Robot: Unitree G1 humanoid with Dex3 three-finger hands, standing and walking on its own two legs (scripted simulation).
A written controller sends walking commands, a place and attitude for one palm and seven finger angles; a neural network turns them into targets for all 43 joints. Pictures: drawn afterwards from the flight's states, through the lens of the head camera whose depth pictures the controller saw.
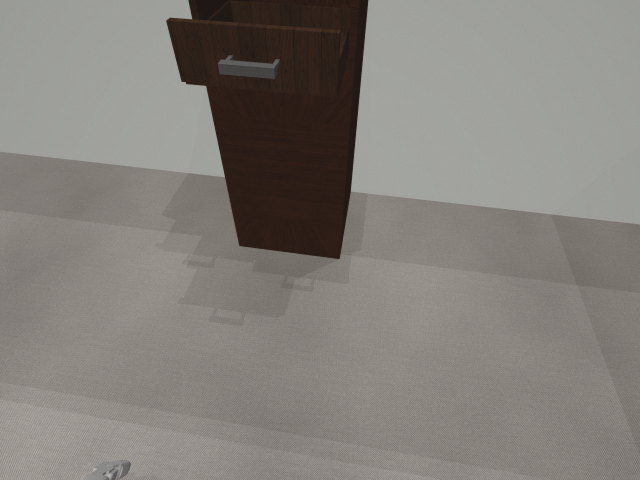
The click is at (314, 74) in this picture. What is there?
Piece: drawer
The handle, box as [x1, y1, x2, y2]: [218, 55, 279, 78]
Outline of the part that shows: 218,63 219,73 274,78 276,75 276,69 279,64 279,59 275,59 274,62 270,64 234,61 232,55 229,55 224,60 221,59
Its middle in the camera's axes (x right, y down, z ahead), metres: -0.16 -0.39 +0.87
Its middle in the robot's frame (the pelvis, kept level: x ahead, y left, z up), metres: +0.91 +0.21 +0.11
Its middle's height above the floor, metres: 0.88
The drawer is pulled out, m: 0.18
